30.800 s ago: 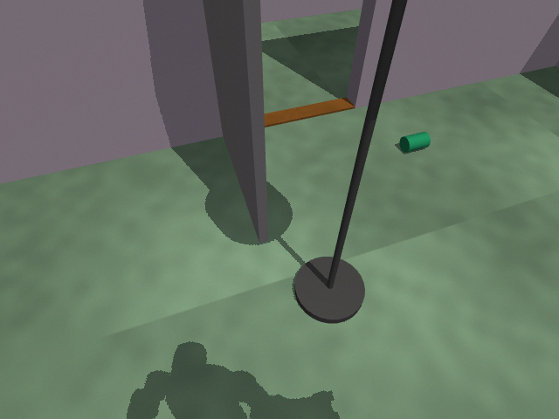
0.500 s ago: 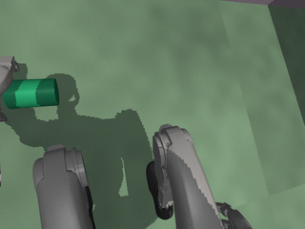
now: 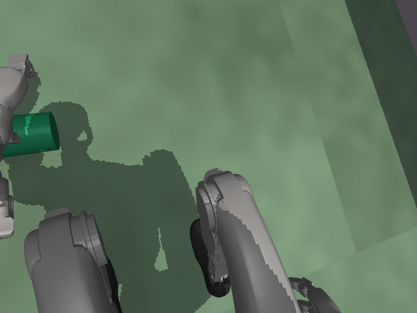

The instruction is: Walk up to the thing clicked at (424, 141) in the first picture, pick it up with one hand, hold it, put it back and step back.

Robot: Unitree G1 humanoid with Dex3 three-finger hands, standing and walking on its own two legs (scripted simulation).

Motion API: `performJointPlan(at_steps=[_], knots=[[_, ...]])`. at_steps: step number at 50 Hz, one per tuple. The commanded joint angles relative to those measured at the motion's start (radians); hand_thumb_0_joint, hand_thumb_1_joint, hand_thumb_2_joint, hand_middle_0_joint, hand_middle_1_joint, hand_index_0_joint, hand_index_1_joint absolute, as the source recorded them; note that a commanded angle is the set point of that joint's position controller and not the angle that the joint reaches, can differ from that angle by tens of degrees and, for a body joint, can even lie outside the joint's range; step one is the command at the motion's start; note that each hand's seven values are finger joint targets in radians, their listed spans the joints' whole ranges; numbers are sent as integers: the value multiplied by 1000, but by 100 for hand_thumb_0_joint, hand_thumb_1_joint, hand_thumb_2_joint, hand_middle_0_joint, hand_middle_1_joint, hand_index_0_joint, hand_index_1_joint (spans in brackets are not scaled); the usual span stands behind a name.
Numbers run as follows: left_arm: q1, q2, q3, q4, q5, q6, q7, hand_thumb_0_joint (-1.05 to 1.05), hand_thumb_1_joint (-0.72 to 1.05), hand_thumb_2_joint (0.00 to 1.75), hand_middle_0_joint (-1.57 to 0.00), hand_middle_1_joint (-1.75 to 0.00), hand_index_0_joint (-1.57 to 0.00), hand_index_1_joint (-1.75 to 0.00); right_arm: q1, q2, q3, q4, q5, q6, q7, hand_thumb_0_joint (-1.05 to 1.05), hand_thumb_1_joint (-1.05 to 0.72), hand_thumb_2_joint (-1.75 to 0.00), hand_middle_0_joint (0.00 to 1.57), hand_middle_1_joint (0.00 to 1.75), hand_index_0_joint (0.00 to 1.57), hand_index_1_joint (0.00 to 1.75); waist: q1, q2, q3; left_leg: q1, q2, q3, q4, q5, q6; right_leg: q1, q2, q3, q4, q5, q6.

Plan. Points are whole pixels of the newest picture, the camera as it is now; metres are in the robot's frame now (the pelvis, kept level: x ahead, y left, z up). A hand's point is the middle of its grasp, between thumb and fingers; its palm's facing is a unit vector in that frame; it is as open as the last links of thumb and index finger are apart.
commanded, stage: approach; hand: left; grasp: from above
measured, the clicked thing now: (20, 135) +0.50 +0.27 -0.29
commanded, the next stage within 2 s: close in in 0.18 s
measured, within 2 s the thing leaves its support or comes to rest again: neither
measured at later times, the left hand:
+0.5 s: hand out of the picture +0.47 +0.28 -0.17, palm faces -0.49 -0.03 -0.87, open 13.4 cm
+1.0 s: hand (14, 136) +0.48 +0.27 -0.23, palm faces -0.50 -0.04 -0.87, open 13.6 cm
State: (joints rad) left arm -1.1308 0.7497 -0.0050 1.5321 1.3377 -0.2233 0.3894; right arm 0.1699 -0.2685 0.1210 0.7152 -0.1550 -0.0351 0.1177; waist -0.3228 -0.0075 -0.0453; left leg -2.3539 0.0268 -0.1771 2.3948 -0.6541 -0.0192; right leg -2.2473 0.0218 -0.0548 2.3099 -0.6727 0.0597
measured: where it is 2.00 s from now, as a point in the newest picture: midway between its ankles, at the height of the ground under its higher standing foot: (164, 289)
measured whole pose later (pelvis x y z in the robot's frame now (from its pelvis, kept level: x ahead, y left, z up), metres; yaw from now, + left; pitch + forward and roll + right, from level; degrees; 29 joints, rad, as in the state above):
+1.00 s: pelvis +0.00 +0.00 -0.02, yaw -2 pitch +32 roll -10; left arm -1.08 0.87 0.06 1.64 1.34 -0.26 0.46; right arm 0.18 -0.28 0.21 0.70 -0.21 -0.10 0.15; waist -0.36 -0.06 0.06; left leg -2.38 0.03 -0.22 2.49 -0.68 -0.03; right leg -2.27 0.04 -0.08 2.38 -0.68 0.07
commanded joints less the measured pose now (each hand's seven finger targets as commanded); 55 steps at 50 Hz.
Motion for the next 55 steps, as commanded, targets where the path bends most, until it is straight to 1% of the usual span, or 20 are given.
performJointPlan(at_steps=[1,8,10,13,16,18,20,23,27,30,32,33,39,41,46,47,48,52,54,55], knots=[[-285,254,47,-103,-23,66,42,0,-51,105,-9,-107,-10,-107,204,-252,-69,-29,7,10,-16,0,-91,-90,20,30,20,30,26,339,-701,548,-21,134,-234,183,49,349,27,-106,-234,262,-89],[-188,296,79,-166,-89,80,-30,0,-51,107,-9,-109,-10,-108,192,-246,-72,-51,28,22,-15,0,-91,-90,20,30,20,30,50,265,-686,466,-21,140,-226,159,60,423,27,-85,-244,235,-80],[-192,273,67,-189,-100,55,-58,0,-51,107,-10,-107,-10,-107,195,-247,-79,-45,29,23,-17,0,-91,-90,20,30,20,30,32,256,-631,454,-21,136,-222,129,58,393,25,-88,-252,201,-83],[-272,282,64,-292,-105,0,-78,0,-51,112,-10,-112,-10,-112,213,-249,-86,-31,24,23,-17,0,-91,-90,20,30,20,30,18,279,-666,489,-18,123,-214,115,49,382,26,-94,-248,180,-86],[-292,191,11,-272,-108,-44,-84,0,-51,106,-9,-111,-10,-109,230,-247,-89,-11,13,18,-15,0,-91,-90,20,30,20,30,-24,266,-620,487,-19,114,-206,89,44,347,26,-103,-258,157,-83],[-267,182,-3,-194,-102,-64,-75,0,-51,104,-8,-110,-10,-108,231,-259,-85,-5,8,16,-16,0,-92,-90,20,30,20,30,-24,236,-574,465,-21,110,-198,76,44,319,26,-109,-262,139,-85],[-291,211,-3,-215,-80,-86,-57,0,-48,112,-10,-115,-11,-113,229,-256,-81,-1,2,19,-16,0,-91,-90,20,30,20,30,-7,283,-608,490,-23,108,-210,71,39,328,27,-113,-248,135,-87],[-282,206,-7,-171,-51,-93,-22,0,-44,112,-10,-117,-12,-115,219,-264,-78,-1,-8,20,-16,0,-91,-90,20,30,20,30,0,317,-623,557,-22,102,-210,108,31,296,26,-132,-222,172,-91],[-303,246,20,-137,-8,-81,37,0,-44,113,-11,-116,-12,-114,218,-269,-69,1,-19,10,-11,0,-91,-90,20,30,20,30,-11,349,-610,574,-22,103,-198,162,31,281,25,-137,-193,226,-90],[-305,290,61,-134,7,-61,80,0,-44,112,-10,-116,-12,-114,209,-275,-68,-11,-25,-1,-7,0,-90,-90,20,30,20,30,1,382,-634,588,-20,102,-204,176,28,270,25,-142,-178,236,-92],[-266,252,45,-70,14,-39,97,0,-49,106,-8,-107,-9,-107,194,-266,-60,-20,-31,-8,-1,0,-90,-90,20,30,20,30,-13,402,-600,580,-17,103,-203,172,26,250,26,-144,-163,236,-96],[-280,230,34,-35,17,-29,99,0,-49,108,-9,-107,-9,-107,195,-268,-59,-12,-36,-13,1,0,-90,-90,20,30,20,30,-37,360,-575,564,-15,102,-189,162,32,239,29,-145,-171,234,-90],[-294,286,53,-23,0,-14,113,0,-50,109,-9,-106,-8,-106,197,-283,-36,-19,-45,-41,7,0,-90,-90,20,30,20,30,-45,362,-575,514,-16,100,-163,129,39,273,32,-139,-171,215,-85],[-269,313,70,-32,-14,-16,118,0,-49,108,-9,-105,-8,-105,193,-288,-30,-26,-43,-47,6,0,-90,-90,20,30,20,30,-31,359,-599,512,-14,97,-160,138,39,295,33,-141,-165,219,-85],[-271,311,61,-9,-18,-30,110,0,-50,109,-9,-104,-8,-105,191,-299,-14,-25,-54,-65,15,0,-90,-90,20,30,20,30,-64,349,-547,493,-10,87,-135,118,39,278,38,-152,-152,208,-84],[-279,345,76,-29,-17,-38,115,0,-50,109,-9,-105,-8,-105,191,-306,-9,-30,-59,-70,17,0,-90,-90,20,30,20,30,-62,348,-557,488,-9,88,-131,129,40,303,39,-152,-156,218,-80],[-241,360,83,-40,-21,-42,120,0,-50,107,-9,-105,-8,-105,187,-301,-8,-28,-56,-70,15,0,-90,-90,20,30,20,30,-33,352,-582,488,-6,89,-132,134,40,327,43,-145,-159,220,-81],[-220,355,89,-33,-17,-46,136,0,-50,105,-8,-103,-8,-103,202,-304,1,-25,-70,-76,27,0,-90,-90,20,30,20,30,-54,358,-566,485,-6,85,-126,151,38,335,45,-157,-145,240,-78],[-222,376,95,-64,-18,-48,146,0,-51,106,-8,-102,-7,-103,190,-304,2,-23,-68,-77,29,0,-90,-90,20,30,20,30,-34,376,-608,510,-1,82,-123,175,36,350,51,-154,-143,262,-80],[-205,356,87,-28,-19,-43,151,0,-50,106,-8,-103,-8,-103,188,-302,6,-25,-70,-81,33,0,-90,-90,20,30,20,30,-49,374,-588,506,-1,81,-116,174,35,341,49,-158,-135,264,-80]])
